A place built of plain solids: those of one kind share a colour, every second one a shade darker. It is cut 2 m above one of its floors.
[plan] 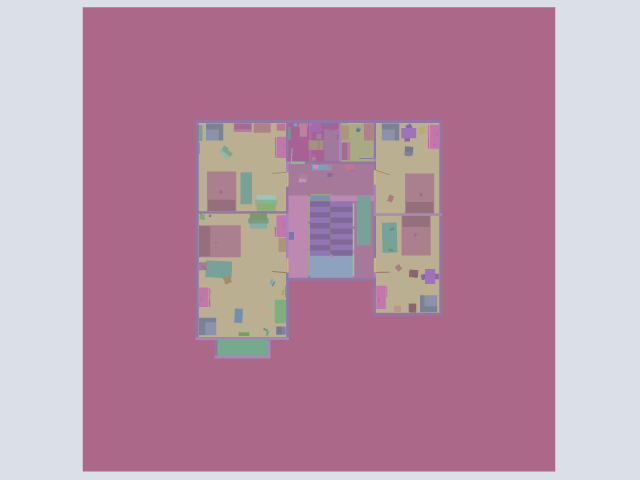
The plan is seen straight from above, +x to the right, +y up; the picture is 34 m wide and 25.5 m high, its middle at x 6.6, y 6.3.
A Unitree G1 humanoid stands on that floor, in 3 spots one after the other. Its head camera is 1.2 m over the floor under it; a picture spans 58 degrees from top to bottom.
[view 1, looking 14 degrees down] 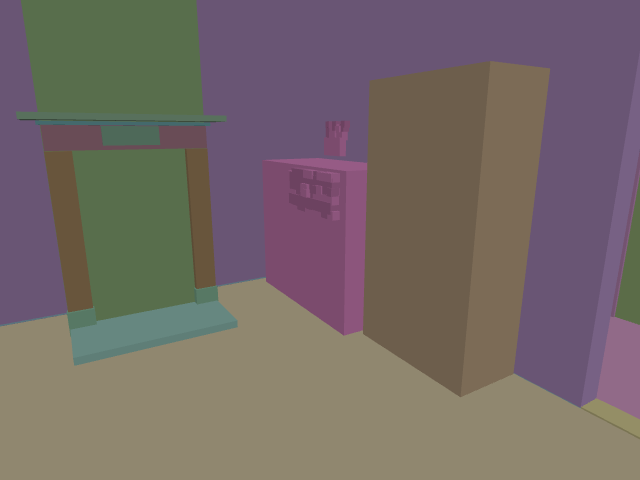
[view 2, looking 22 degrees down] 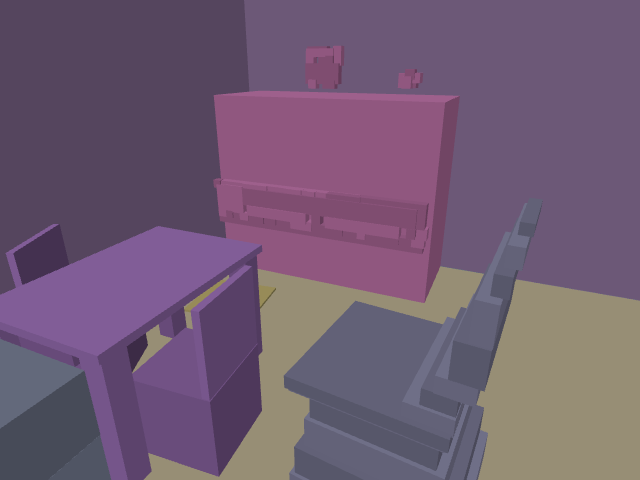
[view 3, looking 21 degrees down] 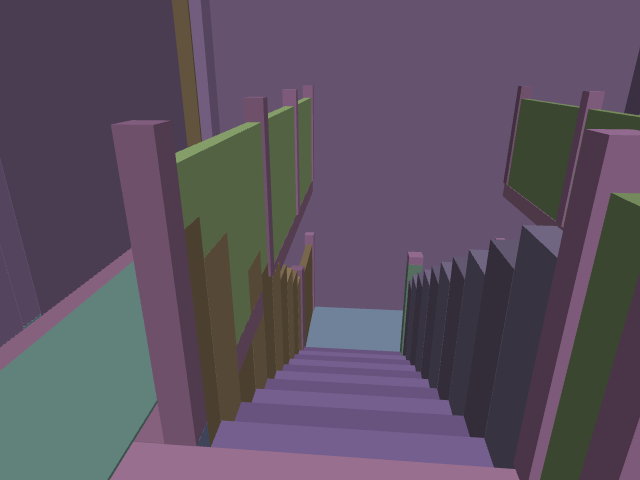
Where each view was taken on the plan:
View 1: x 2.92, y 4.47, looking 59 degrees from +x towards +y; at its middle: chest_drawers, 2.73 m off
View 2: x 10.32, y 10.82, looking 24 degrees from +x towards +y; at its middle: chest_drawers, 2.48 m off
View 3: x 7.80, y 9.46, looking -85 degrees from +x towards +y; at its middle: wall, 5.56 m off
